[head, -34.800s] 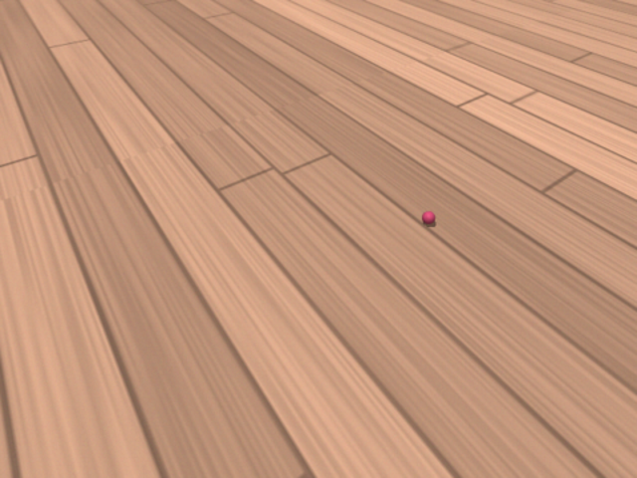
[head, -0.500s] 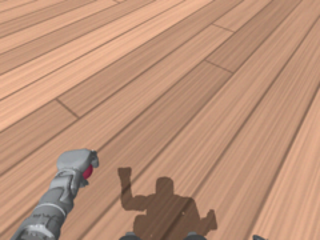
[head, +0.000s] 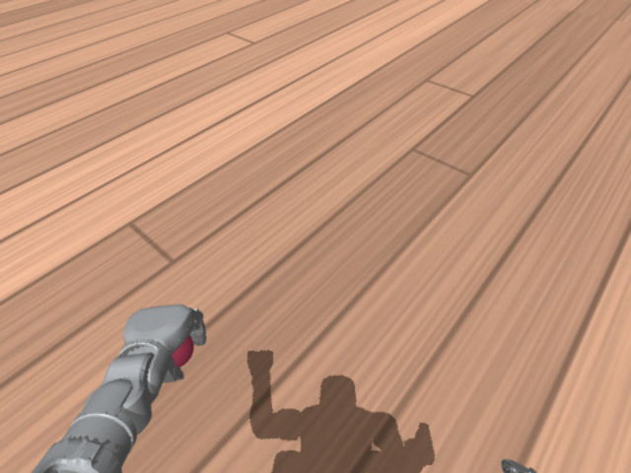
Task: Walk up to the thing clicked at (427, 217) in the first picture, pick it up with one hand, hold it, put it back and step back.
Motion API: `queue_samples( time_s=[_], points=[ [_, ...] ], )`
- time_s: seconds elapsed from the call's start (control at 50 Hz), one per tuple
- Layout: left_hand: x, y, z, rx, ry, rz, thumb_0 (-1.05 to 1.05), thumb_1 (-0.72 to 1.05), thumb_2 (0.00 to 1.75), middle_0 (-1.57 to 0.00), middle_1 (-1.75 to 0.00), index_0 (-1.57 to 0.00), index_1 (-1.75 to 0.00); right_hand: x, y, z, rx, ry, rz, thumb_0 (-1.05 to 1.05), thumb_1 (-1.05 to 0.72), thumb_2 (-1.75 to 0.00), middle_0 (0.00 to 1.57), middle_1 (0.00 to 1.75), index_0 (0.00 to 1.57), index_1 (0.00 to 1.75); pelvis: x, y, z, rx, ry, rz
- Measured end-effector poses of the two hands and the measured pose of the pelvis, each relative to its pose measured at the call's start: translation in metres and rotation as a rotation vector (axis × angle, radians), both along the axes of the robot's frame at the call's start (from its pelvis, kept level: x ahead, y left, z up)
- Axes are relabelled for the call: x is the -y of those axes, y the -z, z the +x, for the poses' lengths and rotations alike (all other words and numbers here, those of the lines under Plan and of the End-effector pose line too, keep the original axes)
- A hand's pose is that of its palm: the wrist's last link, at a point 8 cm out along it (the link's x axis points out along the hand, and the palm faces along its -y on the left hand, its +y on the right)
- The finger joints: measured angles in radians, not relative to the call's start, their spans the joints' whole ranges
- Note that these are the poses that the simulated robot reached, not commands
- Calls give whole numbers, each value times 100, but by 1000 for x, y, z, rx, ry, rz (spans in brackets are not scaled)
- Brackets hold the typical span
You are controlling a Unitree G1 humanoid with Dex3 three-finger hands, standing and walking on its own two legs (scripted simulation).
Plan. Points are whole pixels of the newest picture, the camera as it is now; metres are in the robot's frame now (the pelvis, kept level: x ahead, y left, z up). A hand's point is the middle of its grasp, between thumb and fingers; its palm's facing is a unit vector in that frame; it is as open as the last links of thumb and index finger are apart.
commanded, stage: hold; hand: left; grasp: from above
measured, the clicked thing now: (173, 348) +0.33 +0.23 -0.08
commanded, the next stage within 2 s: crouch in 1.60 s
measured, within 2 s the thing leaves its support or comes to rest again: neither
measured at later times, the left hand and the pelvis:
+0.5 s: hand (166, 362) +0.29 +0.22 -0.03, palm faces -0.43 -0.05 -0.90, open 7.5 cm; pelvis -0.01 +0.00 +0.01, yaw +0 degrees
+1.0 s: hand (161, 368) +0.28 +0.22 -0.01, palm faces -0.43 -0.05 -0.90, open 7.5 cm; pelvis -0.02 +0.00 +0.02, yaw -1 degrees
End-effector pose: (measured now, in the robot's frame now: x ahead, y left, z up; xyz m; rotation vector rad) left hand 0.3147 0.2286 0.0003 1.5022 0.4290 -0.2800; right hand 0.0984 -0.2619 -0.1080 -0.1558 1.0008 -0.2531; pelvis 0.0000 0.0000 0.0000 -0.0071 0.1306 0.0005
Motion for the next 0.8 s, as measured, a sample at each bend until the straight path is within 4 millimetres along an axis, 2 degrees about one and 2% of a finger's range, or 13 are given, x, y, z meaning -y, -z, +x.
queue_samples(
  time_s=[0.36,0.8],
  points=[
    [5,-22,-12,5,24,2,-2,28,46,-67,-71,-82,-66,-2,-11,15,46,-25,19,1,-90,-90,20,30,20,30,2,-9,-3,50,3,6],
    [10,-38,-32,6,37,-7,-1,29,48,-64,-75,-79,-69,-7,-23,17,98,-43,30,1,-91,-90,20,30,20,30,3,-16,-17,105,8,10]
  ],
)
